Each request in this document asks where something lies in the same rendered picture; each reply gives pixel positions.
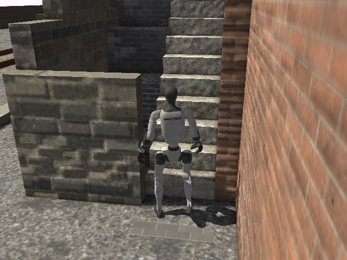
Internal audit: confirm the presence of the robot torso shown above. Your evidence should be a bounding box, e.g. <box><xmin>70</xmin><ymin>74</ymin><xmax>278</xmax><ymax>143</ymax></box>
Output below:
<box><xmin>160</xmin><ymin>106</ymin><xmax>185</xmax><ymax>163</ymax></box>

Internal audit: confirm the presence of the robot right hand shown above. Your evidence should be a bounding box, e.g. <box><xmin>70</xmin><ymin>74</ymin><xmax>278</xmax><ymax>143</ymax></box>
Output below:
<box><xmin>190</xmin><ymin>143</ymin><xmax>203</xmax><ymax>153</ymax></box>

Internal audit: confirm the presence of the left robot upper arm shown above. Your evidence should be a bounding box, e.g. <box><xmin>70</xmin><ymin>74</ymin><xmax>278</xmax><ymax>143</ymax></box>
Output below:
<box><xmin>146</xmin><ymin>110</ymin><xmax>160</xmax><ymax>141</ymax></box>

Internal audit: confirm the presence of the left robot forearm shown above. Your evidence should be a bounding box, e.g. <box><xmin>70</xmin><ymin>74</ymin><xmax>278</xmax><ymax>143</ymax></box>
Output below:
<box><xmin>139</xmin><ymin>132</ymin><xmax>151</xmax><ymax>153</ymax></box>

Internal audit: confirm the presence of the right robot upper arm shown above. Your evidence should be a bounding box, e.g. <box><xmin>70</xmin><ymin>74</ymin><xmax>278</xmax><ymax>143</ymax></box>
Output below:
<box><xmin>183</xmin><ymin>108</ymin><xmax>198</xmax><ymax>138</ymax></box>

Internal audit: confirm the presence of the right robot forearm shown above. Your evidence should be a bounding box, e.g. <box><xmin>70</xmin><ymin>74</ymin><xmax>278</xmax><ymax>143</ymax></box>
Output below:
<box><xmin>193</xmin><ymin>130</ymin><xmax>201</xmax><ymax>146</ymax></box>

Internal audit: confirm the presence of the robot right foot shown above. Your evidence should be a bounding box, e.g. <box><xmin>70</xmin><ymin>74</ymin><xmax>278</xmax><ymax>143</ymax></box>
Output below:
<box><xmin>185</xmin><ymin>205</ymin><xmax>193</xmax><ymax>214</ymax></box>

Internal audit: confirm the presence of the robot left hand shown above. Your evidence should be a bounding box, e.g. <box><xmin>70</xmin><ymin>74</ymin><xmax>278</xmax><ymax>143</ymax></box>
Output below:
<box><xmin>137</xmin><ymin>150</ymin><xmax>149</xmax><ymax>164</ymax></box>

